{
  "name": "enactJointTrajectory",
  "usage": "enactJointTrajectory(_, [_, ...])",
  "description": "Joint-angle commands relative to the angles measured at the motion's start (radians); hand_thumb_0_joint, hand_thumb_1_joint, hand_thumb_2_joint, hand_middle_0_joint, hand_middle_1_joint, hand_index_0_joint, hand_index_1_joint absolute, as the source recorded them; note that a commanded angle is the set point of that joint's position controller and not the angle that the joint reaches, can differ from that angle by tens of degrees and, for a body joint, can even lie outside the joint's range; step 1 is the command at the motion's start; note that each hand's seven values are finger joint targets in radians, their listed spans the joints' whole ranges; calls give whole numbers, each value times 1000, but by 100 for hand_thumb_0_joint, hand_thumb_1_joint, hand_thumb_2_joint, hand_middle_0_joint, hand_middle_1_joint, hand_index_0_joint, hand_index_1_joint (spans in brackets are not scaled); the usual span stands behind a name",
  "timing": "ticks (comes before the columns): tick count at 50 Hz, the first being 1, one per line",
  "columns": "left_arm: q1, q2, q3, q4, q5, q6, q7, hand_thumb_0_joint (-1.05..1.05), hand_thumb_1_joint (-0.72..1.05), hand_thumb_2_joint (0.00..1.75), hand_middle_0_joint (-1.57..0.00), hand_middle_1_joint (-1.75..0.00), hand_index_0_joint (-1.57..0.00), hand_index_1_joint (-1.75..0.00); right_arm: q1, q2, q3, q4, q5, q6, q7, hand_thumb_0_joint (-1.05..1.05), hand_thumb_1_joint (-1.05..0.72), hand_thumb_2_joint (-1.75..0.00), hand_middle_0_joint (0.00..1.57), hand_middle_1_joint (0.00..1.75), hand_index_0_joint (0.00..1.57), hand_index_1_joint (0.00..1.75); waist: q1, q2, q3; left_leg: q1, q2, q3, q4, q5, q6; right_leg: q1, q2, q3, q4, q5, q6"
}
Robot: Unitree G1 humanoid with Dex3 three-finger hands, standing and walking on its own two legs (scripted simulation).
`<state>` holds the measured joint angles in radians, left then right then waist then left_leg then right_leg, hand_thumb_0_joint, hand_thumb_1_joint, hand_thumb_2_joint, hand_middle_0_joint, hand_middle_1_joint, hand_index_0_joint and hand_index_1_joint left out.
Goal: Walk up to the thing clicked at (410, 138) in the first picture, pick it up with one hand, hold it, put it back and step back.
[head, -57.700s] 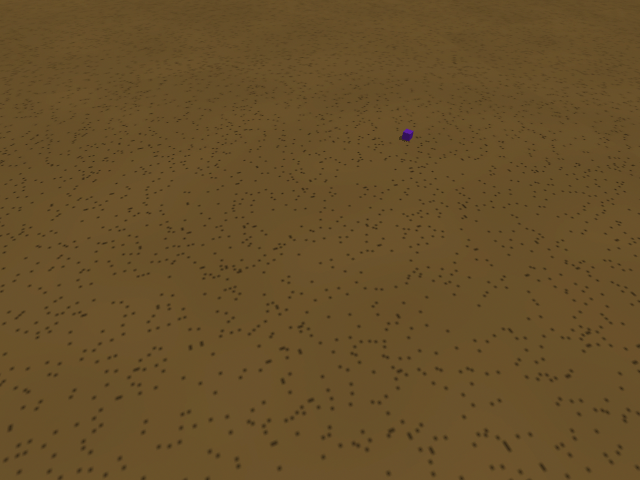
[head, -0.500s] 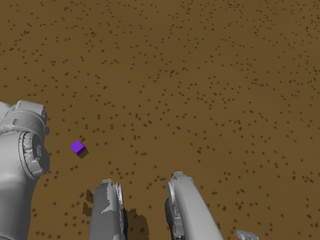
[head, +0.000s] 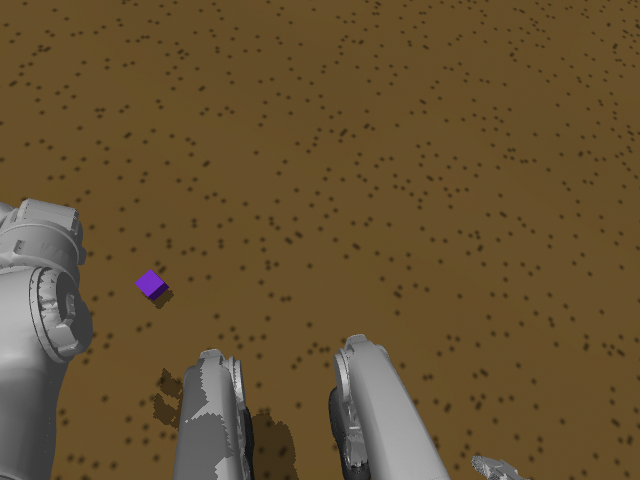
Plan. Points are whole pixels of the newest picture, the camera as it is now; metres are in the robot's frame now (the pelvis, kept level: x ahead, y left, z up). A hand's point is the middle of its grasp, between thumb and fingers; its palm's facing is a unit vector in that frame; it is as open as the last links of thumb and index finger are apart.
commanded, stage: go down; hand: left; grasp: from above
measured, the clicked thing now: (152, 285) +0.48 +0.32 -0.51
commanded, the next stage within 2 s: approach in 0.10 s
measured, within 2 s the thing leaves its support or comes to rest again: neither
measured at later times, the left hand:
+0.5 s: hand (73, 265) +0.42 +0.32 -0.14, palm faces -0.01 -0.44 -0.90, open 12.2 cm
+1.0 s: hand (149, 276) +0.46 +0.28 -0.37, palm faces -0.02 -0.46 -0.89, open 12.9 cm
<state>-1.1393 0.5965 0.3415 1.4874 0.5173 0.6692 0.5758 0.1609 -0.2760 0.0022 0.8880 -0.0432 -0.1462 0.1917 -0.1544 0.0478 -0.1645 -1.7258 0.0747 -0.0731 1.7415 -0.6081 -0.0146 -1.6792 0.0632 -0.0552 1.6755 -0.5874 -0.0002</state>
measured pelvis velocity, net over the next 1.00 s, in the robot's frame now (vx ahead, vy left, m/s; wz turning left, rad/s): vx -0.02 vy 0.00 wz -0.07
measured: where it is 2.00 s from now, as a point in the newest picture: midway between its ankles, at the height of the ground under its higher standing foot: (297, 462)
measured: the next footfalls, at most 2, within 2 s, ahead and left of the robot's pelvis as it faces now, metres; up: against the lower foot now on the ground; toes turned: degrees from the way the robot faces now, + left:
none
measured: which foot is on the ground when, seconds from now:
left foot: down 0.00-1.00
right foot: down 0.00-1.00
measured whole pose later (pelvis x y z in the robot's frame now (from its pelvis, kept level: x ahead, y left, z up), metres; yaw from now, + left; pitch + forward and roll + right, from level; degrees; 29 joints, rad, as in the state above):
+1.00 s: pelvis -0.02 +0.00 -0.19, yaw -4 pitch +34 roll -7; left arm -1.39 0.85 0.45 1.78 0.56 0.51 0.78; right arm 0.10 -0.32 0.16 0.85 -0.18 -0.18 0.36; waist -0.33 -0.02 0.09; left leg -2.32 0.05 -0.15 2.37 -0.66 -0.01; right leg -2.26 0.06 -0.11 2.28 -0.63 0.01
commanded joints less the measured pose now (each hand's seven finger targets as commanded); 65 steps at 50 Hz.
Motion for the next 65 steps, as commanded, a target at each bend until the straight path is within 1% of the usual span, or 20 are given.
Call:
enactJointTrajectory(1, [-369, 222, -65, -88, 39, 3, 22, 0, -19, 72, -39, -74, -37, -76, 160, -192, -55, -19, 11, -24, -19, 0, -92, -91, 20, 30, 20, 30, -14, 131, -608, 437, -20, 27, -227, 149, 12, 332, 11, -29, -235, 181, -18])
enactJointTrajectory(2, [-368, 221, -65, -88, 39, -3, 17, 0, -18, 71, -39, -75, -38, -77, 169, -189, -57, -16, 12, -26, -20, 0, -92, -91, 20, 30, 20, 30, -26, 122, -582, 433, -19, 27, -221, 143, 15, 320, 10, -28, -237, 171, -15])
enactJointTrajectory(6, [-339, 205, -84, -51, 62, -4, 15, 0, -16, 67, -40, -75, -40, -76, 165, -191, -50, -10, 10, -39, -27, 0, -92, -91, 20, 30, 20, 30, -16, 121, -563, 414, -23, 27, -228, 123, 13, 303, 11, -25, -237, 145, -17])
enactJointTrajectory(9, [-337, 195, -82, -50, 59, -12, 25, 0, -13, 65, -42, -73, -42, -73, 161, -192, -47, -12, 3, -44, -27, 0, -92, -91, 20, 30, 20, 30, -9, 145, -531, 435, -18, 12, -242, 120, 5, 256, 8, -30, -219, 135, -23])
enactJointTrajectory(11, [-357, 184, -91, -69, 61, -22, 32, 0, -25, 76, -44, -64, -38, -70, 163, -191, -48, -16, 1, -49, -25, 0, -91, -91, 20, 30, 20, 30, -24, 132, -542, 424, -19, 19, -228, 131, 8, 272, 10, -28, -217, 154, -20])
enactJointTrajectory(12, [-345, 183, -90, -59, 66, -25, 37, 0, -25, 74, -40, -72, -36, -77, 170, -186, -46, -17, -2, -48, -23, 0, -91, -91, 20, 30, 20, 30, -30, 113, -545, 398, -24, 32, -207, 142, 13, 301, 11, -21, -218, 174, -15])
enactJointTrajectory(15, [-349, 176, -83, -32, 62, -35, 68, 0, -23, 72, -42, -70, -38, -74, 159, -198, -45, -9, -15, -51, -18, 0, -91, -91, 20, 30, 20, 30, -31, 138, -516, 354, -22, 33, -187, 108, 12, 234, 12, -18, -199, 134, -18])
enactJointTrajectory(20, [-384, 161, -42, 37, 55, -70, 143, 0, -25, 74, -40, -73, -37, -77, 178, -207, -46, 1, -51, -50, 2, 0, -91, -90, 20, 30, 20, 30, -56, 129, -514, 268, -16, 25, -84, 148, 7, 131, 8, -30, -81, 190, -17])
enactJointTrajectory(25, [-434, 176, 11, 105, 39, -96, 212, 0, -25, 74, -39, -79, -36, -82, 180, -221, -46, 7, -86, -50, 39, 0, -92, -91, 20, 30, 20, 30, -73, 142, -513, 164, -19, 31, 26, 122, 9, 23, 1, -30, 15, 163, -12])
enactJointTrajectory(29, [-470, 229, 47, 101, 30, -106, 231, 0, -28, 77, -37, -80, -34, -84, 188, -238, -47, -5, -89, -47, 73, 0, -92, -91, 20, 30, 20, 30, -82, 171, -578, 134, -23, 33, 117, 109, 7, -39, -5, -33, 89, 139, -8])
enactJointTrajectory(32, [-523, 284, 65, 71, 40, -115, 233, 0, -31, 79, -34, -83, -31, -87, 208, -252, -42, -12, -87, -37, 94, 0, -92, -91, 20, 30, 20, 30, -90, 211, -646, 127, -22, 35, 181, 137, 4, -54, -9, -38, 151, 177, -5])
enactJointTrajectory(34, [-551, 331, 70, 67, 68, -121, 232, 0, -32, 80, -34, -81, -31, -85, 204, -260, -33, -1, -93, -34, 105, 0, -92, -91, 20, 30, 20, 30, -92, 249, -673, 108, -23, 33, 211, 135, 3, -82, -12, -49, 195, 172, -11])
enactJointTrajectory(40, [-588, 402, 80, 94, 93, -143, 236, 0, -35, 84, -30, -84, -27, -88, 222, -301, 7, -3, -104, -22, 134, 0, -92, -90, 20, 30, 20, 30, -145, 252, -674, 12, -21, 29, 331, 111, 16, -102, -9, -75, 263, 156, 0])
enactJointTrajectory(46, [-592, 450, 74, 169, 63, -156, 246, 0, -38, 88, -26, -85, -23, -89, 215, -346, 72, 0, -130, -31, 163, 0, -92, -90, 20, 30, 20, 30, -218, 233, -564, -49, -22, -15, 402, 69, 27, -150, -12, -126, 326, 131, 10])
enactJointTrajectory(51, [-578, 528, 60, 230, 72, -163, 267, 0, -36, 87, -27, -85, -24, -88, 210, -393, 123, -4, -139, -35, 184, 0, -92, -90, 20, 30, 20, 30, -253, 233, -505, -128, -26, -35, 458, 78, 35, -120, -1, -146, 364, 162, 15])
enactJointTrajectory(53, [-584, 557, 65, 232, 58, -168, 276, 0, -35, 85, -29, -84, -26, -87, 198, -410, 140, -9, -141, -39, 191, 0, -93, -91, 20, 30, 20, 30, -267, 254, -484, -110, -22, -53, 468, 95, 33, -124, 2, -161, 384, 186, 15])
enactJointTrajectory(57, [-559, 597, 48, 234, 58, -175, 285, 0, -33, 85, -30, -85, -28, -88, 179, -427, 172, -34, -136, -41, 208, 0, -93, -91, 20, 30, 20, 30, -278, 312, -424, -116, -20, -65, 488, 90, 30, -136, 11, -177, 407, 196, 13])
enactJointTrajectory(61, [-540, 640, 50, 191, 58, -182, 297, 0, -28, 89, -33, -89, -31, -92, 167, -438, 188, -62, -135, -41, 223, 0, -94, -91, 20, 30, 20, 30, -276, 348, -414, -105, -18, -66, 500, 140, 28, -96, 15, -185, 421, 256, 14])
enactJointTrajectory(62, [-526, 646, 58, 191, 56, -183, 300, 0, -30, 92, -34, -84, -30, -88, 181, -443, 194, -71, -126, -38, 229, 0, -93, -91, 20, 30, 20, 30, -273, 367, -437, -89, -12, -69, 507, 158, 21, -93, 24, -185, 421, 271, 12])
enactJointTrajectory(65, [-521, 624, 44, 171, 34, -177, 293, 0, -41, 90, -25, -81, -20, -85, 183, -450, 192, -81, -117, -41, 238, 0, -93, -91, 20, 30, 20, 30, -290, 392, -409, -74, -10, -85, 503, 157, 17, -107, 24, -202, 435, 279, 10])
